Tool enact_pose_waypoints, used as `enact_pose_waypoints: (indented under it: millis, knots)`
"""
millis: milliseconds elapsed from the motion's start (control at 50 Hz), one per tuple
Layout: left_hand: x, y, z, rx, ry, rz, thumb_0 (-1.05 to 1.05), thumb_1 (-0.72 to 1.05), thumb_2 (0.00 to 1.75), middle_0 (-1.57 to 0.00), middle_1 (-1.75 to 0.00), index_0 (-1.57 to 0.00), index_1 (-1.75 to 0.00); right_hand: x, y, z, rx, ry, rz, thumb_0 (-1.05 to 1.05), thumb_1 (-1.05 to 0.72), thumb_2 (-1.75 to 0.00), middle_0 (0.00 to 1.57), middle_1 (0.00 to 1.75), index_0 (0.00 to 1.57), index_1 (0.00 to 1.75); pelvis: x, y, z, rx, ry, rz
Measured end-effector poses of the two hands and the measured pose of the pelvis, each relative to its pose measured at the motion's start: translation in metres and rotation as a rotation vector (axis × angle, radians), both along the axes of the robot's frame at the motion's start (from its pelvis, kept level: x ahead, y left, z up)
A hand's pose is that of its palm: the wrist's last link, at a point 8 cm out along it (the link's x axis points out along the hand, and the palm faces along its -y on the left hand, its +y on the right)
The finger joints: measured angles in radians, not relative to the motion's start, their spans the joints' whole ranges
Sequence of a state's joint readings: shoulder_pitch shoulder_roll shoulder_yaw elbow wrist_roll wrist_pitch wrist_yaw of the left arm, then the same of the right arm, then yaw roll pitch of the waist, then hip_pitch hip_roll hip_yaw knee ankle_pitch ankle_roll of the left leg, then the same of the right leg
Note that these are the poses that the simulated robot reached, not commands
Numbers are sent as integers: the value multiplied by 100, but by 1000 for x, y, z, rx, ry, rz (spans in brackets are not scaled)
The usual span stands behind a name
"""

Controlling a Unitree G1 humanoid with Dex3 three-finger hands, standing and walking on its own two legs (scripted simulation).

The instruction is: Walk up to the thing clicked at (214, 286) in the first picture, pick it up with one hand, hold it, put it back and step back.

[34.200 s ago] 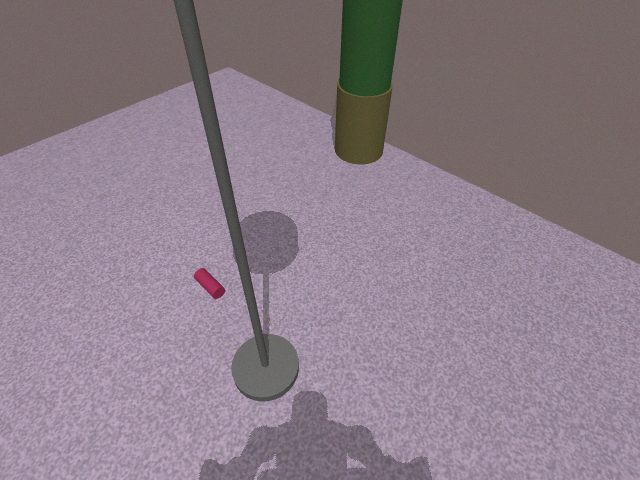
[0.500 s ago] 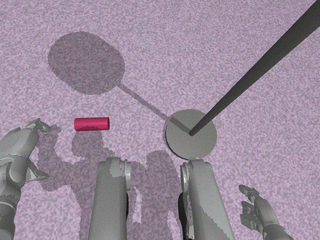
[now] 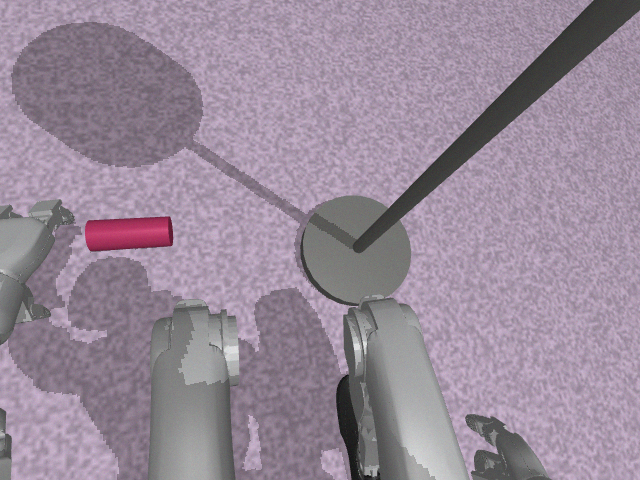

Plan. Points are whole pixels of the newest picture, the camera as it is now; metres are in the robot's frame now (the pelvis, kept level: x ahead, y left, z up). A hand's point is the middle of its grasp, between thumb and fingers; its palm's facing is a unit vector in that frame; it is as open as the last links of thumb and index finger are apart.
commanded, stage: rise first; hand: left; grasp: from above
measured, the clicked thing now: (131, 233) +0.48 +0.29 -0.32
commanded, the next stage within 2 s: approach in 0.64 s
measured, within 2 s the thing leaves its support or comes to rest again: neither
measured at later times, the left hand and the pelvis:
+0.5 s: hand (57, 263) +0.39 +0.34 -0.19, palm faces -0.45 -0.07 -0.89, open 12.3 cm; pelvis +0.01 +0.00 -0.02, yaw -1 degrees
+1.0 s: hand (100, 245) +0.42 +0.30 -0.22, palm faces -0.48 -0.04 -0.88, open 12.5 cm; pelvis +0.02 -0.01 -0.03, yaw -2 degrees
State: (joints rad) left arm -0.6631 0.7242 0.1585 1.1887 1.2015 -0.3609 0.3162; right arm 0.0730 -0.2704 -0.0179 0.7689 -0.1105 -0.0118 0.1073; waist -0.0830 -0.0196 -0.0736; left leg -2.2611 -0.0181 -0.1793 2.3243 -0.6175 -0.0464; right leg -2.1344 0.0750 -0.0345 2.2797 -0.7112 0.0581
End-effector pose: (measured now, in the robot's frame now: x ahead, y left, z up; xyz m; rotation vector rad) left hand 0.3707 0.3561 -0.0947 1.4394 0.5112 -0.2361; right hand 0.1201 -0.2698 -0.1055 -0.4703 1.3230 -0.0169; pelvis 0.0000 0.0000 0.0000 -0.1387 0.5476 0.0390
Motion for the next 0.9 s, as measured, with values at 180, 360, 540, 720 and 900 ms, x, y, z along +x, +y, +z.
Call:
enact_pose_waypoints:
  millis: [180,360,540,720,900]
  knots:
    - [13,-4,-16,21,10,-45,0,-27,80,-31,-73,-30,-74,6,5,-5,-5,5,4,0,-90,-89,21,30,20,29,6,3,-7,-9,12,-6]
    - [20,-7,-32,31,13,-77,0,-23,76,-34,-71,-34,-72,4,5,-15,-3,38,5,0,-90,-89,21,30,20,29,10,2,-17,-7,16,-14]
    - [27,-12,-44,35,-9,-59,0,-21,74,-36,-72,-36,-72,0,1,-26,-5,59,2,0,-91,-90,21,30,20,29,13,-2,-25,1,20,-23]
    - [36,-17,-49,42,-3,-35,0,-22,75,-35,-74,-35,-74,-5,-4,-30,-4,77,-7,0,-91,-90,21,30,20,29,15,-5,-28,7,24,-28]
    - [44,-27,-56,37,27,-70,0,-24,76,-31,-80,-32,-79,-10,-8,-30,-9,96,5,0,-91,-89,21,30,20,29,16,-8,-31,10,19,-31]
